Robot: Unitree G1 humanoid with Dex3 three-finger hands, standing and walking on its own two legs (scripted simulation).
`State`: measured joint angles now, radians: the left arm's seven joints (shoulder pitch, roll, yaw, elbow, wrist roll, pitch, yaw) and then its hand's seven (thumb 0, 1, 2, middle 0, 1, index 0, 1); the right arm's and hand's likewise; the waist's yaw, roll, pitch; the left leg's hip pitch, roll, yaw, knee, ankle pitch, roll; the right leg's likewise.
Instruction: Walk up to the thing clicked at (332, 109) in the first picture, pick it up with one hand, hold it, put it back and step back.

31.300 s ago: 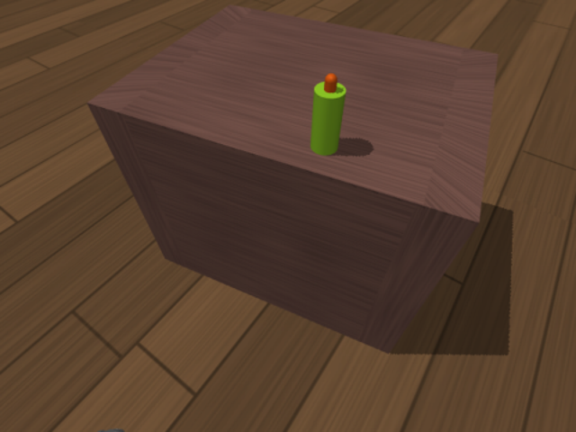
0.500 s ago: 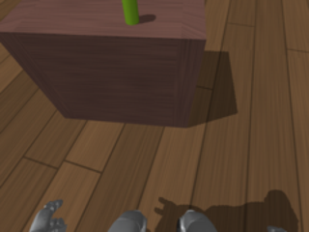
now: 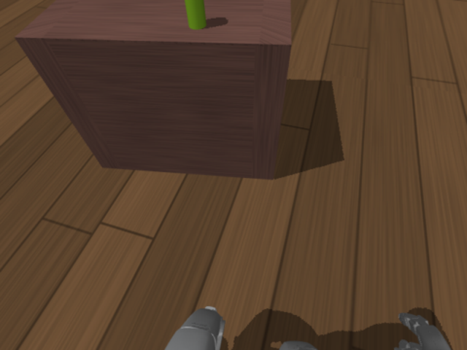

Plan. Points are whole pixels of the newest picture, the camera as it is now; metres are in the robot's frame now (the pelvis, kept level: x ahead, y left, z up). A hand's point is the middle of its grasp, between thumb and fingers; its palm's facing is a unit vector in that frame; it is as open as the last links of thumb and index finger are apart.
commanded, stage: step back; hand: left
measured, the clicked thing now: out of the picture +1.07 +0.20 +0.08
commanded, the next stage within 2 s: stand in 1.02 s
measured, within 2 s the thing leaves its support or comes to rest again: neither
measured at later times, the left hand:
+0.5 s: hand out of the picture +0.01 +0.28 -0.14, palm faces +0.09 -0.92 -0.38, open 7.4 cm
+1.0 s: hand out of the picture +0.10 +0.31 -0.14, palm faces +0.06 -0.93 -0.37, open 7.4 cm
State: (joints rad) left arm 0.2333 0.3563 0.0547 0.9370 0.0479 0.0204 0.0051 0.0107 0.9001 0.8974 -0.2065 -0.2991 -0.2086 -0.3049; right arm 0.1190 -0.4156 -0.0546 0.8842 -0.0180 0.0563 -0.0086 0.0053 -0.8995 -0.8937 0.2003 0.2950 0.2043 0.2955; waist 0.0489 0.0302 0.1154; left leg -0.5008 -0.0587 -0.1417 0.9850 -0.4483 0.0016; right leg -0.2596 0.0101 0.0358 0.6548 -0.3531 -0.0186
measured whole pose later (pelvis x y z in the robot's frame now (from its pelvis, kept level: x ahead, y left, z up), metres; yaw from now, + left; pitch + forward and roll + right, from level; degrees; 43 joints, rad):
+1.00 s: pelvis +0.03 +0.04 +0.01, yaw +4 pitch -2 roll +0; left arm 0.10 0.37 0.02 1.06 0.01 -0.02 0.01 0.01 0.90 0.90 -0.20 -0.30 -0.21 -0.30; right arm 0.06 -0.33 -0.03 1.07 -0.02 -0.02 0.00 0.01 -0.90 -0.89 0.20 0.30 0.21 0.30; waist 0.01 0.00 0.07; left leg -0.23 0.02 0.02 0.54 -0.28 0.00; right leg -0.17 -0.02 0.01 0.51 -0.31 0.03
